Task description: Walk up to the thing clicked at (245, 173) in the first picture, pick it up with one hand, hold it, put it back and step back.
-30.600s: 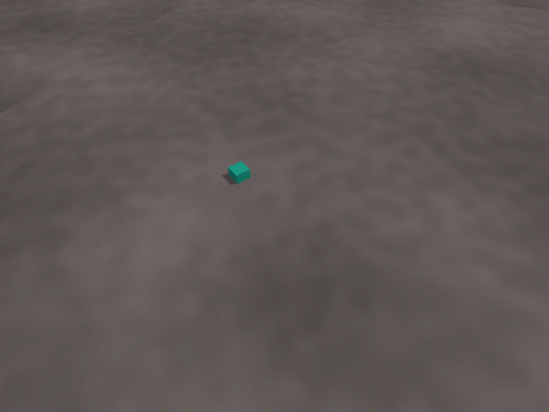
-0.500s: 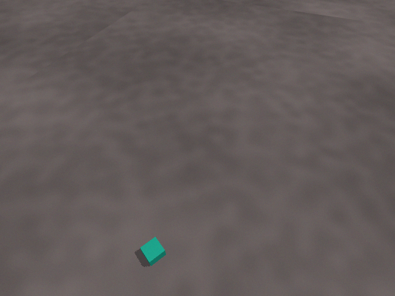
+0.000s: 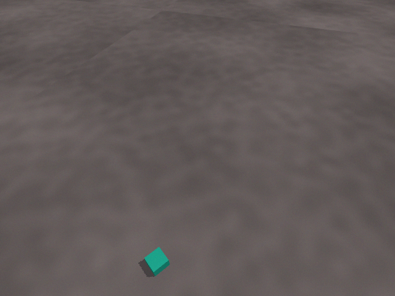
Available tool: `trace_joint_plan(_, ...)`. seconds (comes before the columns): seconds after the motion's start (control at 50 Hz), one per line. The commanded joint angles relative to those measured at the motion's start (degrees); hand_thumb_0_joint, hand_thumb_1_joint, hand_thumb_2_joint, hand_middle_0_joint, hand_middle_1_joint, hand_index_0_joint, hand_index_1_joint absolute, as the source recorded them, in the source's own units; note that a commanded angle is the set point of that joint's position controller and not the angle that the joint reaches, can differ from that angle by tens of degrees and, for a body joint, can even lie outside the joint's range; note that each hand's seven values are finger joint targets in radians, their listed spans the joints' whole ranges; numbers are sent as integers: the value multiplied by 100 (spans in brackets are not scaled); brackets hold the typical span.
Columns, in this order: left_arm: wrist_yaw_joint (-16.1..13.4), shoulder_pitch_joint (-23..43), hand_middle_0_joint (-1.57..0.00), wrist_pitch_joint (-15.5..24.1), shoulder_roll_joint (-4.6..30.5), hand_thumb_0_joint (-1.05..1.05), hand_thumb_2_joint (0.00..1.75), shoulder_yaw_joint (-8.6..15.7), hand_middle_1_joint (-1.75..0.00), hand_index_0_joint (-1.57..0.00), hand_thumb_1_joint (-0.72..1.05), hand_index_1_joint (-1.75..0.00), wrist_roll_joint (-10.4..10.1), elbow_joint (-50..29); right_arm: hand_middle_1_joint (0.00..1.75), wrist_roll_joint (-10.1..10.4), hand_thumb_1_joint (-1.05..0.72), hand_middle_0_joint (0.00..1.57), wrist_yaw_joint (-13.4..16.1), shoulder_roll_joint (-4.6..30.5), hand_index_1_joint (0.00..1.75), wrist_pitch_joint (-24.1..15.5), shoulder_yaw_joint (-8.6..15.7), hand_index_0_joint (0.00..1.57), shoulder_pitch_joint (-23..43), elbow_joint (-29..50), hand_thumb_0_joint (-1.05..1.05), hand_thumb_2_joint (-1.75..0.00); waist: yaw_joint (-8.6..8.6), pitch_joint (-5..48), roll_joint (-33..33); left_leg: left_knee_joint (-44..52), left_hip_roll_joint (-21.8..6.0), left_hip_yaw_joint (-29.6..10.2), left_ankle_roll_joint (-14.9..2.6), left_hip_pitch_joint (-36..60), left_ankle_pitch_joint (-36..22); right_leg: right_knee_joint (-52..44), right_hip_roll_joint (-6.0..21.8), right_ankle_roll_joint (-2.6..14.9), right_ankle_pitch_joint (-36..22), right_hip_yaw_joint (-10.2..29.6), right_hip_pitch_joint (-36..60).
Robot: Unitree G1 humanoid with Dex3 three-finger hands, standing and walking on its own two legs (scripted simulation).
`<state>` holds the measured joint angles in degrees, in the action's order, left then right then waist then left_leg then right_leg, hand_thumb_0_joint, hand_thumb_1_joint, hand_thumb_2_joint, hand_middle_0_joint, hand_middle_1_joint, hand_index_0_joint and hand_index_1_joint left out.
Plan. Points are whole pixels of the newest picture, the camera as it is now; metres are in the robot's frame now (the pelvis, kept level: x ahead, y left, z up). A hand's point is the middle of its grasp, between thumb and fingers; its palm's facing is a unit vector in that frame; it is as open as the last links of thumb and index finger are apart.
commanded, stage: stand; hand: left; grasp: from above
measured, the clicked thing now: (157, 261) +0.48 +0.22 -0.75
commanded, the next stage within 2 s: step back in 1.66 s
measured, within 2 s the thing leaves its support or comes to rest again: neither
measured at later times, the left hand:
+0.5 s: hand out of the picture +0.06 +0.23 -0.16, palm faces +0.00 -0.94 -0.33, open 7.4 cm
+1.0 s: hand out of the picture +0.10 +0.23 -0.16, palm faces -0.01 -0.94 -0.34, open 7.4 cm
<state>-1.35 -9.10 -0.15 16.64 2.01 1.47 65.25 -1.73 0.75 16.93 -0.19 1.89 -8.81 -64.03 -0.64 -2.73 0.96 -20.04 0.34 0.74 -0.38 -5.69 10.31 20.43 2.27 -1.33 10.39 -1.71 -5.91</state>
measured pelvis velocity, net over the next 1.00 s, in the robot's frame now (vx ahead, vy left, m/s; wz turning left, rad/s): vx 0.02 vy -0.01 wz -0.02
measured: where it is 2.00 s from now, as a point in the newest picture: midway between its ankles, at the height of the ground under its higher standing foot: outside the picture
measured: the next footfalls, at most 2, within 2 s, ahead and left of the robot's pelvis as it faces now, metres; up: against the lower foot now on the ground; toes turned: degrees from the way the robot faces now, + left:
none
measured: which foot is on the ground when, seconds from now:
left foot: down 0.00-1.00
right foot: down 0.00-1.00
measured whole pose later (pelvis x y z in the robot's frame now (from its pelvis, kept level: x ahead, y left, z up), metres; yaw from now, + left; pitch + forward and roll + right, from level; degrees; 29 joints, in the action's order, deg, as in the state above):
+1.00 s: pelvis +0.02 -0.01 +0.00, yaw -1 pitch -2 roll +0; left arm -0.5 -5.5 0.4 18.0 1.4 0.6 66.7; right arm -1.0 0.4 18.9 -0.8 0.5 -6.0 -65.8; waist 0.1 -2.9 0.9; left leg -17.5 -0.9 1.3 0.5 -4.8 10.5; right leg 17.6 1.0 -0.5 10.1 -1.2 -5.3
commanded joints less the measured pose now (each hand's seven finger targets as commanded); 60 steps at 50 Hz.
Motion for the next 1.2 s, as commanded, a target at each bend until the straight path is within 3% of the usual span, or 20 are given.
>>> trace_joint_plan(0.0,-59,137,-20,107,1090,0,90,180,-30,-20,90,-30,32,-260,30,6,-90,20,77,1136,30,-123,194,20,332,315,0,-90,-51,-42,1,633,-653,-704,-98,-401,460,-414,416,175,80,462,-149)
trace_joint_plan(0.3,-39,353,-20,157,1253,0,90,159,-30,-20,90,-30,-25,-157,30,39,-90,20,51,1182,30,-123,98,20,276,165,0,-90,51,125,-151,514,-659,-573,-84,-261,-37,-524,471,174,-153,563,-60)
trace_joint_plan(0.44,-21,349,-20,166,1205,0,90,128,-30,-20,90,-30,-34,-145,30,54,-90,20,54,1235,30,-151,77,20,350,135,0,-90,28,235,-69,479,-718,-539,-77,-120,-438,-494,502,199,-515,564,-4)
trace_joint_plan(0.58,-3,430,-20,155,1181,0,90,117,-30,-20,90,-30,-47,-123,30,60,-90,20,53,1255,30,-149,54,20,364,99,0,-90,41,246,-101,518,-721,-509,-73,-125,-408,-500,486,199,-540,550,22)
trace_joint_plan(0.76,1,475,-20,170,1275,0,90,142,-30,-20,90,-30,-51,-151,30,69,-90,20,62,1315,30,-174,66,20,445,122,0,-90,45,427,-152,421,-802,-481,-95,128,-953,-468,529,199,-984,566,83)
trace_joint_plan(0.86,10,507,-20,171,1274,0,90,134,-30,-20,90,-30,-74,-153,30,73,-90,20,50,1292,30,-169,41,20,445,111,0,-90,53,370,-116,474,-774,-471,-57,67,-828,-503,528,186,-961,581,87)
trace_joint_plan(0.94,3,538,-20,176,1296,0,90,138,-30,-20,90,-30,-57,-181,30,75,-90,20,62,1360,30,-174,63,20,480,123,0,-90,52,492,-81,418,-822,-458,-88,192,-1138,-448,553,211,-1273,574,162)
trace_joint_plan(1.1,20,598,-20,170,1327,0,90,128,-30,-20,90,-30,-70,-203,30,72,-90,20,38,1340,30,-162,48,20,483,133,0,-90,66,329,-84,516,-792,-444,-56,-12,-735,-554,541,202,-909,597,113)
trace_joint_plan(1.18,20,617,-20,194,1376,0,90,137,-30,-20,90,-30,-77,-248,30,77,-90,20,34,1359,30,-176,58,20,471,152,0,-90,77,488,-81,484,-829,-452,-58,150,-971,-490,558,216,-1024,585,146)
